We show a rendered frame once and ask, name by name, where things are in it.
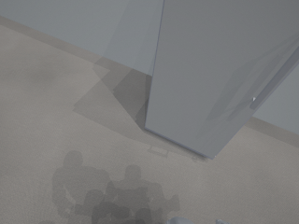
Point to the handle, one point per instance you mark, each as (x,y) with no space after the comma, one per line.
(276,79)

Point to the fridge door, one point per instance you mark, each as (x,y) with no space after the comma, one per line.
(213,57)

